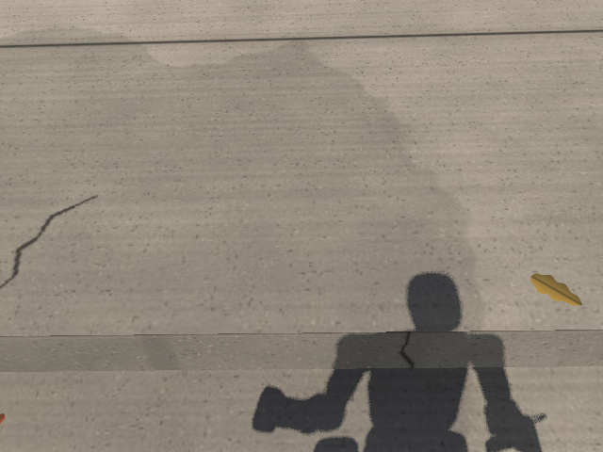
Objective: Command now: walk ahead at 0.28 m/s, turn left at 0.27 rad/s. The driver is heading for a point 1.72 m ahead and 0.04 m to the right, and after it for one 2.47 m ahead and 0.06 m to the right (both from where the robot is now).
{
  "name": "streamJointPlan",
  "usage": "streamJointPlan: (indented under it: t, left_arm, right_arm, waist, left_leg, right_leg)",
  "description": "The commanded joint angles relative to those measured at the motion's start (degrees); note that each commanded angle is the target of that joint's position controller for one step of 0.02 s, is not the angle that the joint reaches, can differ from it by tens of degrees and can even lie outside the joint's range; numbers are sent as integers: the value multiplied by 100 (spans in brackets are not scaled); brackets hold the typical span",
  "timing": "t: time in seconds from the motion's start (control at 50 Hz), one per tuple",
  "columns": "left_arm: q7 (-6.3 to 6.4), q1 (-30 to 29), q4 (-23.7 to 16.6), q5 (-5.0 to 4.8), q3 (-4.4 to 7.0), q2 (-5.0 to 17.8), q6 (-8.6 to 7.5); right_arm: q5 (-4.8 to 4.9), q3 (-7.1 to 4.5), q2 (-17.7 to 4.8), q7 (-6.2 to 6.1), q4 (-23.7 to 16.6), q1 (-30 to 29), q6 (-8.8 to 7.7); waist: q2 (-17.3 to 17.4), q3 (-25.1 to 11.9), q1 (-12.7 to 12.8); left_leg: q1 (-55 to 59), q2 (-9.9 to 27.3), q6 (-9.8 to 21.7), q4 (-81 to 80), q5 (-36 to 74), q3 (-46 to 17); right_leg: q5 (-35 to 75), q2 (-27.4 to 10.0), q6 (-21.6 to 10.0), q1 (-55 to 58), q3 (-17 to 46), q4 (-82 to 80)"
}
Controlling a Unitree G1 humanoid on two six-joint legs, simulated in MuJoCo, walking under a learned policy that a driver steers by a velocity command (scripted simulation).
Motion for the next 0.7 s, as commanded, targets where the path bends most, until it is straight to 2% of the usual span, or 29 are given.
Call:
streamJointPlan:
  t: [0.02, 0.04, 0.06, 0.1, 0.14, 0.18, 0.24, 0.3, 0.34, 0.38, 0.4, 0.42, 0.44, 0.46, 0.48, 0.5, 0.52, 0.54, 0.56, 0.58, 0.62, 0.66, 0.7]
  left_arm:
    - [-66, 510, -146, -93, 257, 813, -22]
    - [-88, 378, -97, -78, 229, 724, -26]
    - [-65, 414, -9, -81, 237, 751, -65]
    - [-76, 618, 166, -95, 252, 752, -161]
    - [-110, 781, 318, -143, 272, 747, -230]
    - [-130, 912, 448, -162, 296, 748, -241]
    - [-141, 1139, 659, -133, 334, 783, -232]
    - [-168, 1333, 861, -105, 364, 830, -235]
    - [-182, 1352, 953, -102, 382, 865, -233]
    - [-193, 1286, 1033, -126, 399, 898, -217]
    - [-189, 1184, 1057, -167, 396, 897, -202]
    - [-179, 1141, 1068, -182, 354, 786, -215]
    - [-174, 933, 942, -186, 272, 559, -248]
    - [-189, 990, 648, -245, 127, 61, -288]
    - [-139, 857, 733, -80, 289, 692, -210]
    - [-171, 833, 808, -44, 315, 693, -183]
    - [-221, 802, 873, -70, 278, 546, -179]
    - [-238, 771, 910, -79, 265, 445, -159]
    - [-254, 776, 950, -18, 249, 411, -118]
    - [-271, 792, 999, 17, 235, 357, -89]
    - [-302, 584, 955, 31, 231, 309, -61]
    - [-326, 122, 827, 30, 210, 261, -48]
    - [-325, -389, 678, 21, 167, 184, -51]
  right_arm:
    - [-114, -66, -620, 59, -243, 306, -107]
    - [-90, -49, -557, 115, -252, 136, -125]
    - [-121, -34, -523, 174, -278, -3, -141]
    - [-142, 16, -444, 233, -184, -12, -157]
    - [-124, 54, -399, 254, -196, -200, -172]
    - [-122, 103, -350, 274, -257, -533, -179]
    - [-98, 189, -229, 276, -366, -1042, -213]
    - [-64, 252, -149, 242, -442, -1374, -277]
    - [-55, 265, -178, 202, -471, -1431, -311]
    - [-46, 265, -184, 157, -435, -1235, -354]
    - [-66, 256, -176, 126, -328, -923, -388]
    - [-100, 194, -307, 65, -106, -347, -438]
    - [-186, 69, -683, -18, 125, 548, -496]
    - [-179, -131, -1484, -54, 225, 1167, -471]
    - [-38, -111, -1246, -31, 284, 1010, -413]
    - [-10, 8, -841, 12, 146, 460, -409]
    - [-2, 94, -508, 44, 88, 111, -433]
    - [7, 147, -352, 40, 82, -35, -471]
    - [15, 179, -266, 28, 144, -50, -522]
    - [5, 175, -288, 24, 214, 33, -570]
    - [60, 158, -345, 23, 395, 272, -632]
    - [98, 166, -327, 17, 554, 488, -648]
    - [90, 184, -294, 9, 680, 605, -634]
  waist:
    - [-599, -65, 139]
    - [-584, 104, 109]
    - [-798, 101, 147]
    - [-758, -100, 203]
    - [-679, -169, 234]
    - [-727, -68, 318]
    - [-771, 93, 493]
    - [-731, 168, 580]
    - [-774, 161, 548]
    - [-747, 106, 374]
    - [-629, 38, 165]
    - [-396, -214, -89]
    - [195, -709, -520]
    - [1620, -1058, -608]
    - [1021, -706, -479]
    - [573, -170, -172]
    - [398, 55, -16]
    - [424, 167, 105]
    - [487, 161, 177]
    - [469, 65, 200]
    - [399, -22, 224]
    - [365, 68, 151]
    - [351, 215, 68]
  left_leg:
    - [-1804, 425, 25, 1519, -171, 55]
    - [-1716, 533, -40, 1333, 159, 131]
    - [-1667, 616, -100, 1211, 487, 224]
    - [-1536, 627, -197, 1215, 983, 361]
    - [-1679, 754, -281, 1043, 1192, 504]
    - [-1832, 931, -381, 668, 1320, 701]
    - [-1788, 1095, -477, -24, 1515, 935]
    - [-1452, 1079, -438, -671, 1551, 1139]
    - [-1103, 1015, -344, -962, 1499, 1265]
    - [-556, 927, -205, -1327, 1559, 1360]
    - [15, 847, -121, -1710, 1769, 1404]
    - [948, 814, -17, -1955, 1781, 1276]
    - [2019, 1557, 208, -2279, 1226, 369]
    - [3084, 2993, 789, -3013, 249, -1823]
    - [2553, 3174, 1011, -3268, -175, -2513]
    - [2019, 2905, 947, -3253, -99, -1896]
    - [1566, 2619, 834, -3366, 453, -1343]
    - [1306, 2363, 688, -3495, 1099, -840]
    - [1200, 2175, 618, -3538, 1781, -488]
    - [1208, 2080, 628, -3512, 2483, -227]
    - [1315, 2033, 703, -3449, 3460, 88]
    - [1361, 2003, 756, -3499, 3764, 289]
    - [1320, 1906, 746, -3514, 3989, 480]
  right_leg:
    - [-2485, -2067, -1049, 1517, 3390, -2212]
    - [-2227, -1766, -852, 1340, 2770, -2343]
    - [-1774, -1571, -752, 1411, 2345, -2417]
    - [-668, -1306, -704, 1648, 1739, -2363]
    - [-263, -1308, -776, 1893, 1507, -2382]
    - [-353, -1322, -843, 1955, 1376, -2512]
    - [-348, -1323, -880, 1884, 1183, -2608]
    - [28, -1328, -879, 1778, 983, -2472]
    - [400, -1369, -859, 1666, 929, -2297]
    - [923, -1436, -798, 1532, 891, -1987]
    - [1174, -1364, -707, 1339, 773, -1681]
    - [1695, -1155, -568, 1022, 558, -1071]
    - [1428, -779, -371, 442, 159, 205]
    - [-827, 34, -101, -1165, -523, 1852]
    - [-1767, -49, -199, -1670, -85, 2685]
    - [-1377, -374, -277, -1720, 148, 2917]
    - [-998, -531, -265, -1563, 159, 2817]
    - [-744, -651, -209, -1371, 100, 2627]
    - [-537, -692, -123, -1214, 38, 2550]
    - [-374, -656, -63, -1113, -39, 2598]
    - [-161, -669, 42, -1238, -137, 2550]
    - [92, -715, 153, -1479, -224, 2276]
    - [347, -706, 233, -1548, -328, 1738]
Next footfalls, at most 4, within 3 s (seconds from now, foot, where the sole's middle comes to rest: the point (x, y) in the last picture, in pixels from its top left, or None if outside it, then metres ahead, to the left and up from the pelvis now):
0.44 left None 0.26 0.13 -0.77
0.90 right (334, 441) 0.50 -0.02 -0.77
1.44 left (239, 278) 0.82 0.18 -0.60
2.02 right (298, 167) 1.18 0.04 -0.60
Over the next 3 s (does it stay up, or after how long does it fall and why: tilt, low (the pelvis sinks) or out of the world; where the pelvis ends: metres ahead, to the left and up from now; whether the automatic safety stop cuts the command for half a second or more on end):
stays up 1.53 0.01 0.16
